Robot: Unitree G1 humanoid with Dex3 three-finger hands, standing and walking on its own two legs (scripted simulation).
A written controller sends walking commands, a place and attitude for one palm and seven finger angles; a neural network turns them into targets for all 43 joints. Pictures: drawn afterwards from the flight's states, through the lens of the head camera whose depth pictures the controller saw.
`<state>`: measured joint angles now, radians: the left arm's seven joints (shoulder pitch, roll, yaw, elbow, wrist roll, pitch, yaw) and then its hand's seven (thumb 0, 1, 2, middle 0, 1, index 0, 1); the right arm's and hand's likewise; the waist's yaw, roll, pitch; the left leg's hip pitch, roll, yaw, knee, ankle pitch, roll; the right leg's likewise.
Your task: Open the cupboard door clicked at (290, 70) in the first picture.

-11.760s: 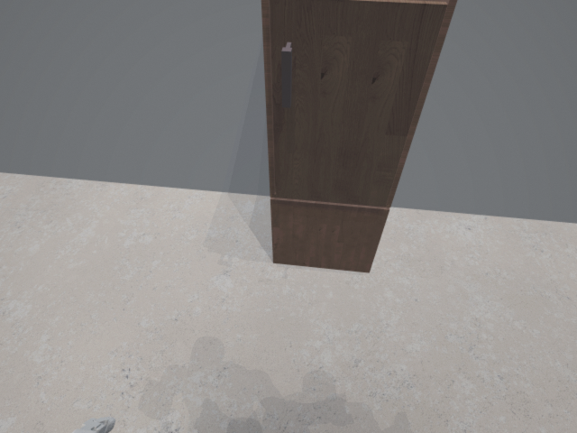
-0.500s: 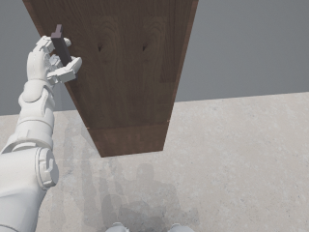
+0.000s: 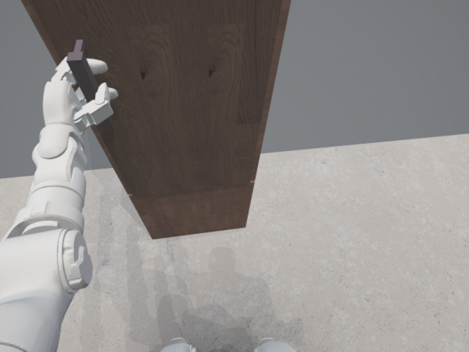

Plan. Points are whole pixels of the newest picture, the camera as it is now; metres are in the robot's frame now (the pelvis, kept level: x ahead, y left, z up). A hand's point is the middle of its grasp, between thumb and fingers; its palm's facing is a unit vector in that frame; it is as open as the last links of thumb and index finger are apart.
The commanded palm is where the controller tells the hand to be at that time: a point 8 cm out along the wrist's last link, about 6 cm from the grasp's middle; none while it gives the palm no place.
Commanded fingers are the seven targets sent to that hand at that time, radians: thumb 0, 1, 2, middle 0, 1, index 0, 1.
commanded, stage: pull the door open along its arc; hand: left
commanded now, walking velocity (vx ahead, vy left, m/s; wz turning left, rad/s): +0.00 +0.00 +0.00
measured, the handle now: (93, 84) +0.55 +0.21 +0.13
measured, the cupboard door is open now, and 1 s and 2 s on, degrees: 1 37 42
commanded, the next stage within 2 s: open thumb and fingers to let go in 1.18 s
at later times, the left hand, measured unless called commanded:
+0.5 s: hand (139, 168) +0.37 +0.11 +0.13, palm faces +0.27 -0.96 +0.11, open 6.3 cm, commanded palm +0.32 +0.16 +0.12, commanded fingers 0.00 0.90 0.90 -0.40 -1.35 -0.40 -1.35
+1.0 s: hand (171, 187) +0.33 +0.07 +0.13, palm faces +0.43 -0.90 +0.03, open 6.1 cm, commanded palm +0.25 +0.09 +0.12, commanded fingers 0.00 0.90 0.90 -0.40 -1.35 -0.40 -1.35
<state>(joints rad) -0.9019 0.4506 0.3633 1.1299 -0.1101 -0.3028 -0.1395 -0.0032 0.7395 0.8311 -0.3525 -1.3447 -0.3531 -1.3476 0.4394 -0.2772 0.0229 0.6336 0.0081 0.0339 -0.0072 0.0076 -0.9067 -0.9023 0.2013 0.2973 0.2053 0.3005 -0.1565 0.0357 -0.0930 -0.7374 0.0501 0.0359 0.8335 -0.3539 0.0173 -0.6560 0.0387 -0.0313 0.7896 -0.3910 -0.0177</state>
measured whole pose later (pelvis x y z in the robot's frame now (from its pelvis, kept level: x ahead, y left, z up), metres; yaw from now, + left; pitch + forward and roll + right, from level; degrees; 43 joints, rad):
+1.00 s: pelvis +0.01 -0.03 +0.02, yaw +3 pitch +1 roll +1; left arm -0.06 -0.11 -0.11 0.08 0.00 0.02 0.54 0.02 0.72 0.74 -0.31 -1.32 -0.32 -1.32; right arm 0.25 -0.21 0.00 0.62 -0.04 0.11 0.00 0.01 -0.91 -0.90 0.20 0.30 0.20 0.30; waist -0.02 0.05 -0.07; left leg -0.36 0.02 0.00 0.63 -0.30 -0.03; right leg -0.29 0.02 -0.07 0.65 -0.38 -0.05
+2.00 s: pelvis -0.01 -0.02 +0.02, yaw +4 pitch +0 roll -1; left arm -0.15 -0.13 -0.26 0.14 0.04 0.07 0.65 -0.01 -0.47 0.31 -0.30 -0.90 -0.31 -0.91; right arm 0.17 -0.19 0.01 0.65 -0.04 0.08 0.02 0.01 -0.91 -0.90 0.20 0.30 0.20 0.30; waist 0.00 0.04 -0.04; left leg -0.39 0.02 -0.02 0.69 -0.30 -0.01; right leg -0.30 0.02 -0.09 0.68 -0.38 -0.05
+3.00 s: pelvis +0.01 -0.01 +0.02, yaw +2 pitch +0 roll +0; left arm 0.28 0.06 -0.26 -0.24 -0.04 -0.04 0.14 -0.01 -0.50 0.30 -0.18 -0.32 -0.18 -0.32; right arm 0.19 -0.20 0.05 0.47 0.00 0.05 0.01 0.01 -0.91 -0.90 0.20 0.30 0.20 0.30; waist 0.00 0.03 -0.02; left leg -0.34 0.02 0.02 0.67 -0.32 0.00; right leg -0.27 0.01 -0.05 0.67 -0.39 -0.03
